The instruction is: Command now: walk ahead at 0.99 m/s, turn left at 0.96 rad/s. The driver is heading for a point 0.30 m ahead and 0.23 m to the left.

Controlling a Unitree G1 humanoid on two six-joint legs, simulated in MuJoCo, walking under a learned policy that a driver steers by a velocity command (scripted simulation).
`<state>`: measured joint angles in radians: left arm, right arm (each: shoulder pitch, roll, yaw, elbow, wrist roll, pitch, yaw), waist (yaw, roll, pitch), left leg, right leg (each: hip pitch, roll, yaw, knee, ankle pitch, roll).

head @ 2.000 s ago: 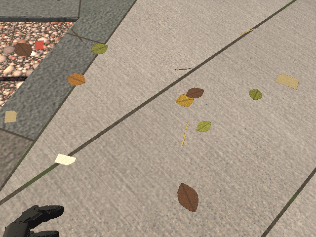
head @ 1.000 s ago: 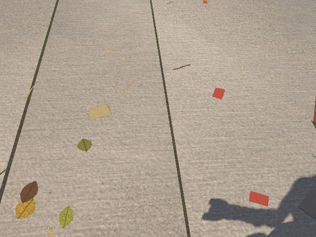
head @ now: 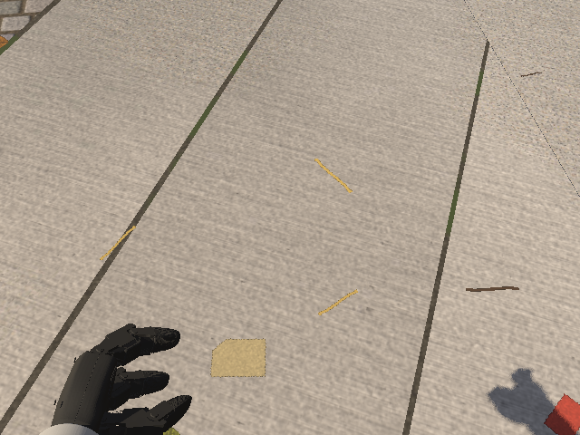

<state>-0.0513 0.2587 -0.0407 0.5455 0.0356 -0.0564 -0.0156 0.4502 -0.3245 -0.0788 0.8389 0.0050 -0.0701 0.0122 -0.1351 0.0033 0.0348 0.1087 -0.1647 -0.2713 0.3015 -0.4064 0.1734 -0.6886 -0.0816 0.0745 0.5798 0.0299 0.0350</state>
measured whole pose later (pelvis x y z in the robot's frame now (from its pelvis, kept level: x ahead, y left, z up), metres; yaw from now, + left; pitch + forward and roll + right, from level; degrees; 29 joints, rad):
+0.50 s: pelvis +0.45 +0.03 -0.02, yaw +29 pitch +1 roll -2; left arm 0.54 0.25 0.02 0.91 0.03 -0.07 0.02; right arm -0.07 -0.30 0.00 0.60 -0.04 -0.03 0.08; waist 0.07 0.05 0.05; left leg -0.60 -0.05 0.14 0.66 -0.05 0.21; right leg 0.23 -0.05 -0.31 0.50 -0.39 0.07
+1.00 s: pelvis +0.73 +0.13 +0.00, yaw +39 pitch +2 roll -1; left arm 0.08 0.23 0.02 0.67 0.04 -0.10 -0.01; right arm 0.23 -0.27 -0.04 0.82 0.01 -0.02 -0.01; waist -0.04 -0.01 0.04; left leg -0.26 -0.12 -0.11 0.89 -0.54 0.02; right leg -0.49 0.03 -0.02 0.53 -0.07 -0.04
